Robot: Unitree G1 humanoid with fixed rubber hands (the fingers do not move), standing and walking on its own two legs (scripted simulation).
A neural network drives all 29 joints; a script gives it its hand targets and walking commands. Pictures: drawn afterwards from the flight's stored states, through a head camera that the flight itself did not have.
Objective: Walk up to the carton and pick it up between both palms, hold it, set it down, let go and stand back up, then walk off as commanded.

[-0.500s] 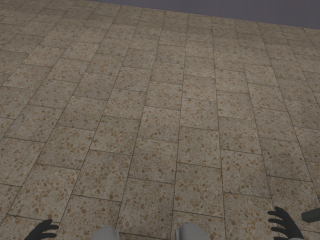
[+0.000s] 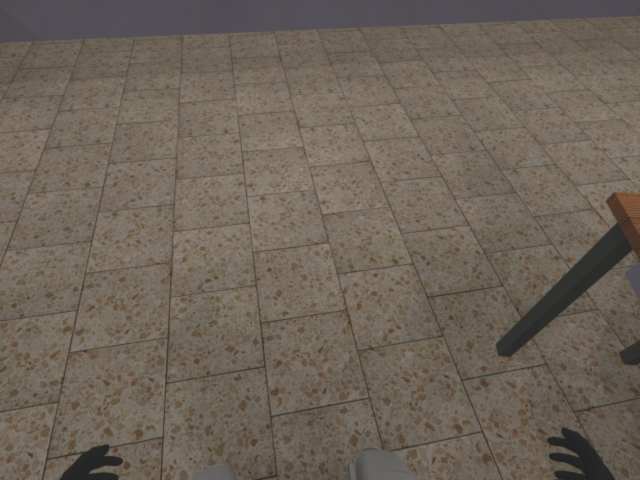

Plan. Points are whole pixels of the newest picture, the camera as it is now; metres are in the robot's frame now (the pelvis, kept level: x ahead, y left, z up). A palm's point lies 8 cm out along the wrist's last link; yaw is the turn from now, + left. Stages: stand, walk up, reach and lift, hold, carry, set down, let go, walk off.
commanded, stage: walk up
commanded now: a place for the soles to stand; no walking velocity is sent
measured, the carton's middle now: out of the picture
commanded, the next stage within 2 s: none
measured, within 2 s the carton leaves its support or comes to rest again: neither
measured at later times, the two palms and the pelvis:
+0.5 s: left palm (152, 431) +0.19 +0.21 -0.07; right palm out of the picture +0.07 -0.40 -0.06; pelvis +0.03 -0.06 +0.02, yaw -13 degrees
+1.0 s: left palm (157, 340) +0.32 +0.23 -0.09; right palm out of the picture +0.12 -0.37 -0.10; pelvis +0.11 -0.02 -0.02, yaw -28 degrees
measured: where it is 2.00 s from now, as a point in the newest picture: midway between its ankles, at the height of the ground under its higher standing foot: outside the picture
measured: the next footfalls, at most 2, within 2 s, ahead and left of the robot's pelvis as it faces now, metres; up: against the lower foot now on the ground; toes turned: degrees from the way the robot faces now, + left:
right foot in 0.02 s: +0.09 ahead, -0.15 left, +0.00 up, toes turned -1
left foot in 0.28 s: +0.11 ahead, +0.02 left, +0.00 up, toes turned -5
